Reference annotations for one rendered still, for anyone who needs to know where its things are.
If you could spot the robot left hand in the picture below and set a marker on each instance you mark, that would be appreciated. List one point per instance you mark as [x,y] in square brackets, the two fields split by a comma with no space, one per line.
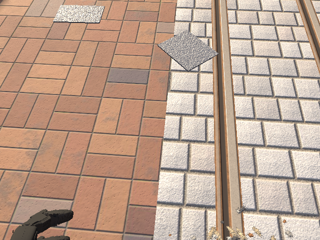
[40,222]

